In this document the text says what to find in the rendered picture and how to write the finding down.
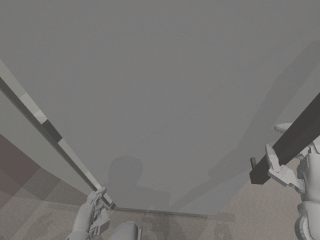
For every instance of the fridge door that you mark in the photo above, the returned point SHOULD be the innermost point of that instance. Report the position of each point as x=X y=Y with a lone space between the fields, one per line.
x=166 y=101

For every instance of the left robot thigh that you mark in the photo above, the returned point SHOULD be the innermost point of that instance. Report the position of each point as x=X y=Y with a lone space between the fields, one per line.
x=126 y=231

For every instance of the right robot forearm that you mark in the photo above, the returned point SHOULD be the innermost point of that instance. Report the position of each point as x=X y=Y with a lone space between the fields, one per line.
x=307 y=226

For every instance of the left robot forearm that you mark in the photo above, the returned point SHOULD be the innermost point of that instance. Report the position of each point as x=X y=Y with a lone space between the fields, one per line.
x=78 y=235

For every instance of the robot left hand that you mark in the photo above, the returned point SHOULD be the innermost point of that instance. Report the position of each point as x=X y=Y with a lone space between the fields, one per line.
x=86 y=219

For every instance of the handle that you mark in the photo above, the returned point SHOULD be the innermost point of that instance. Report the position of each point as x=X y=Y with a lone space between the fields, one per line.
x=304 y=130

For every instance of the robot right hand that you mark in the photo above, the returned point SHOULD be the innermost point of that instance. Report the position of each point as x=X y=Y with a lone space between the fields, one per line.
x=309 y=168

